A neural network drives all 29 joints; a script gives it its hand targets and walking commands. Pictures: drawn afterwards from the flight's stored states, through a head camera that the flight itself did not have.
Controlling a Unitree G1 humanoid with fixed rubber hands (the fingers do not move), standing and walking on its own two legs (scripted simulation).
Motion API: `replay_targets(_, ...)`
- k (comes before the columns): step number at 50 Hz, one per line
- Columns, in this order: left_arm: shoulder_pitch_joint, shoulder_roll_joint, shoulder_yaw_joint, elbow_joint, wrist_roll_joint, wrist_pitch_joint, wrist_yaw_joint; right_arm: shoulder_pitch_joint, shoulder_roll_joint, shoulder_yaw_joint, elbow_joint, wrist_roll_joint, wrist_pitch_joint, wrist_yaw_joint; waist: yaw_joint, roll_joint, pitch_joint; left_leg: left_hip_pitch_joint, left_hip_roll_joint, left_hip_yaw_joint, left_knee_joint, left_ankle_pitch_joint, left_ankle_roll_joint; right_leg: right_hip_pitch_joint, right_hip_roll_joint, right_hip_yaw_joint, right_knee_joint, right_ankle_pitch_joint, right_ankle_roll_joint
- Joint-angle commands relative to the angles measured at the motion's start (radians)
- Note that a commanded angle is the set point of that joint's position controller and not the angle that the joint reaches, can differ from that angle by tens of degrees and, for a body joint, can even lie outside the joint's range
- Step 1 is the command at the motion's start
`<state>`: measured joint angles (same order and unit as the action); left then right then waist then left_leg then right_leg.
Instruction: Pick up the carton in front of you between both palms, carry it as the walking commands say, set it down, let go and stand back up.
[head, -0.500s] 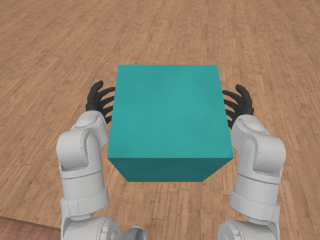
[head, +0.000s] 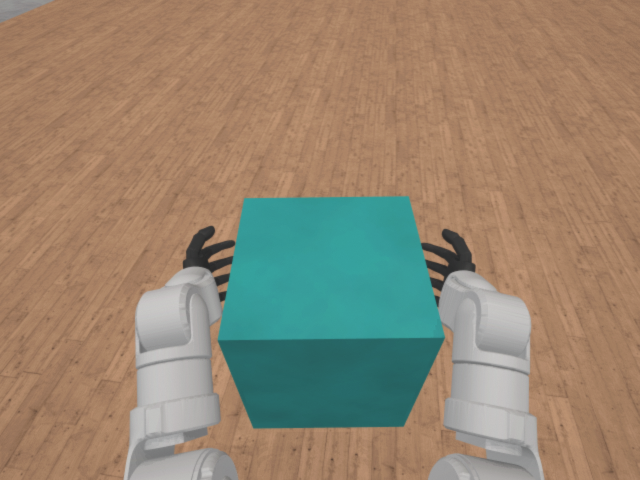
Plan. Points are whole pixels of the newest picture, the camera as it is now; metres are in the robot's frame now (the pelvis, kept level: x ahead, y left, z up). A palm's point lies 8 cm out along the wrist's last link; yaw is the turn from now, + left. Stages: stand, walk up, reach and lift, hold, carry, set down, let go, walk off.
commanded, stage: carry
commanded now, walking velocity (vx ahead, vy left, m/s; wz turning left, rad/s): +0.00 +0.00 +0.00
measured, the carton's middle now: (327, 317) +0.33 +0.01 +0.04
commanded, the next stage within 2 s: none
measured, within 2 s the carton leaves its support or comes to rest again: neither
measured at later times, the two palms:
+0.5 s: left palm (205, 300) +0.30 +0.15 +0.12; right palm (477, 309) +0.29 -0.16 +0.12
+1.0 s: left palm (211, 319) +0.28 +0.14 +0.11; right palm (491, 328) +0.27 -0.17 +0.11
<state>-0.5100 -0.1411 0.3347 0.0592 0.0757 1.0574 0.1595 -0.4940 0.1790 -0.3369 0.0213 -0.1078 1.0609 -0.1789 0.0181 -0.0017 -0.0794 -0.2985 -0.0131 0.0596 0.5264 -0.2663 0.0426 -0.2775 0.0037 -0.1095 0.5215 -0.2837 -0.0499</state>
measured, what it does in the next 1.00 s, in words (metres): shifts its weight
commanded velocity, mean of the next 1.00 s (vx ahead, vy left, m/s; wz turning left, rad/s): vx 0.00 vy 0.00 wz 0.00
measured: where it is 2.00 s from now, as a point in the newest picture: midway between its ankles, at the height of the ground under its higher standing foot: outside the picture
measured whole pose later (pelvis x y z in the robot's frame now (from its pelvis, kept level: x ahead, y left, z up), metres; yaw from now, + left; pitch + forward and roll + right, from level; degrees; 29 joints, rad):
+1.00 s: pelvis -0.05 -0.01 +0.00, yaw +0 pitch +1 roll +0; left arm -0.47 -0.15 0.32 0.05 0.09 1.02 0.18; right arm -0.46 0.15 -0.29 0.04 -0.08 1.02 -0.19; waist 0.00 0.01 -0.09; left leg -0.34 0.01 0.07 0.51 -0.19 0.02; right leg -0.33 0.01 -0.12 0.52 -0.21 -0.08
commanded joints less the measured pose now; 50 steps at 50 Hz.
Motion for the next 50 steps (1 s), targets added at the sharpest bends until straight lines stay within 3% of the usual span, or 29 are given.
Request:
replay_targets(1, -0.62, -0.821, -0.634, -0.079, -0.167, -0.038, 0.008, -0.591, 0.752, 0.613, -0.043, 0.146, -0.042, -0.004, -0.022, 0.019, -0.385, 0.169, 0.147, -0.12, -0.036, 0.392, 0.076, 0.132, -0.129, 0.118, -0.04, 0.304, -0.055)
replay_targets(12, -0.523, -0.752, -0.596, -0.057, -0.114, -0.039, 0.02, -0.563, 0.725, 0.636, -0.045, 0.175, -0.048, 0.0, -0.022, 0.004, -0.323, 0.109, 0.139, -0.12, -0.067, 0.261, 0.067, 0.123, -0.136, 0.123, -0.066, 0.283, -0.064)
replay_targets(27, -0.555, -0.772, -0.6, -0.043, -0.137, -0.042, 0.018, -0.565, 0.736, 0.613, -0.014, 0.16, -0.048, -0.009, -0.024, 0.007, -0.303, 0.082, 0.134, -0.117, -0.081, 0.142, 0.067, 0.067, -0.141, 0.141, -0.091, 0.164, -0.066)
replay_targets(50, -0.543, -0.762, -0.597, -0.051, -0.135, -0.048, 0.019, -0.561, 0.735, 0.621, -0.023, 0.168, -0.053, -0.009, -0.017, 0.002, -0.3, 0.04, 0.135, -0.107, -0.083, 0.077, 0.052, 0.055, -0.145, 0.155, -0.105, 0.101, -0.063)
